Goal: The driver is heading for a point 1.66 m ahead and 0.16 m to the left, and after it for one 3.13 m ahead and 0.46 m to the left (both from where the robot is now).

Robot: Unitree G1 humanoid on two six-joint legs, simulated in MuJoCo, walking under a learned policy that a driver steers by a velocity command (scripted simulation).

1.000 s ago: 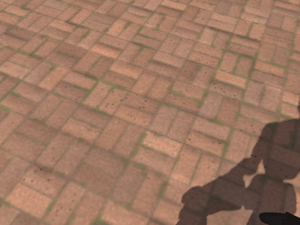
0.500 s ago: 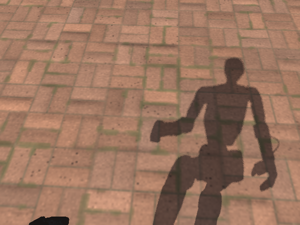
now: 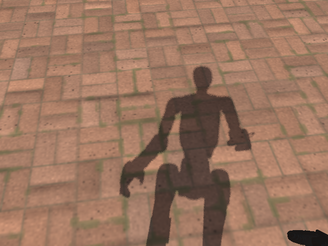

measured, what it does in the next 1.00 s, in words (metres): walks ahead: right foot, then left foot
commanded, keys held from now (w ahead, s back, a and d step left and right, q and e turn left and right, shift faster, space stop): e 0.52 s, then q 0.48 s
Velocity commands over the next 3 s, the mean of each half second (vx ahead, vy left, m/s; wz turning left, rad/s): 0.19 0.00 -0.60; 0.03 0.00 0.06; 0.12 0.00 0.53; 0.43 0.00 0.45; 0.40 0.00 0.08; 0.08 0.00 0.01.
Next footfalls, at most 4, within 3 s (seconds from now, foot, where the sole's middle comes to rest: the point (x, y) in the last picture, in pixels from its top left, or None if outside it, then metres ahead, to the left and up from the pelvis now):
0.42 right None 0.24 -0.14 -0.76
0.76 left None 0.28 0.10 -0.76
1.30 left None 0.24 0.13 -0.76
1.76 right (195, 235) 0.53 -0.06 -0.76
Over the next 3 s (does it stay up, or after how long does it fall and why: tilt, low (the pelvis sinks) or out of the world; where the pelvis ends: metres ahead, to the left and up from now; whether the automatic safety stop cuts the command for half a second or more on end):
stays up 0.82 0.19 0.01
